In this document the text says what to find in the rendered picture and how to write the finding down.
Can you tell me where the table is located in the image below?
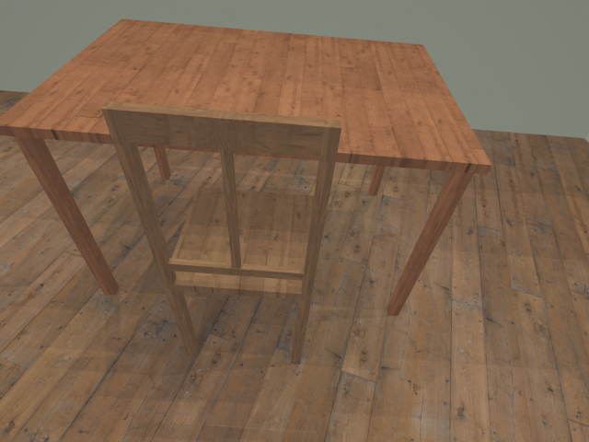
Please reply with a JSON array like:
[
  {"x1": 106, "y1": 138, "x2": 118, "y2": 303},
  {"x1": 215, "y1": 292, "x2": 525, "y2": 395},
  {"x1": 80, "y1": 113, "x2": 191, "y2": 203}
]
[{"x1": 0, "y1": 18, "x2": 492, "y2": 316}]

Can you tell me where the chair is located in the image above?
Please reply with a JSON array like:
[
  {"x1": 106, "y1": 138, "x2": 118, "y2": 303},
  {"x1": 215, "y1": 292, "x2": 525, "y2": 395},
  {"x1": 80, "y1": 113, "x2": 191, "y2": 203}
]
[{"x1": 101, "y1": 101, "x2": 341, "y2": 365}]

